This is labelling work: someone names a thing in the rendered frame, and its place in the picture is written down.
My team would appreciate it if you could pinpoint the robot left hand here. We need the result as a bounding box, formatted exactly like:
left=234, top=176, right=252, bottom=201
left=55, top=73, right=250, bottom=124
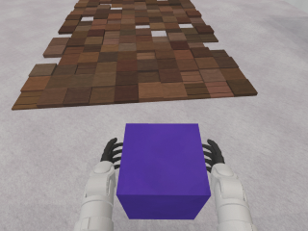
left=100, top=138, right=123, bottom=169

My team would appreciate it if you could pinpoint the robot left forearm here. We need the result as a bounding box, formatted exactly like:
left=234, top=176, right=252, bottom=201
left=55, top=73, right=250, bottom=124
left=73, top=161, right=116, bottom=231

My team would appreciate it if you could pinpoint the carton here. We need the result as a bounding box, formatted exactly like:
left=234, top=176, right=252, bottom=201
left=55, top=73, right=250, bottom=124
left=116, top=123, right=211, bottom=220

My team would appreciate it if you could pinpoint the robot right hand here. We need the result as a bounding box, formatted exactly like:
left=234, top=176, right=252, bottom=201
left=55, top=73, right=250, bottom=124
left=202, top=139, right=225, bottom=173

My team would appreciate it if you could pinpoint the robot right forearm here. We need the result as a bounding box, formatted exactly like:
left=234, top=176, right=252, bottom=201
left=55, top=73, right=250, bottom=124
left=210, top=163, right=259, bottom=231

